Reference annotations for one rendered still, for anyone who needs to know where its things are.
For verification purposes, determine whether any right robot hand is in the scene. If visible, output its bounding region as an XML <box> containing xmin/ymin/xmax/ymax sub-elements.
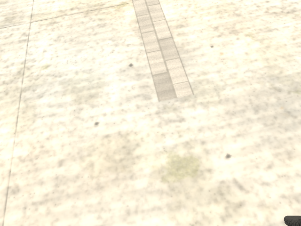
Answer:
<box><xmin>284</xmin><ymin>216</ymin><xmax>301</xmax><ymax>226</ymax></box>

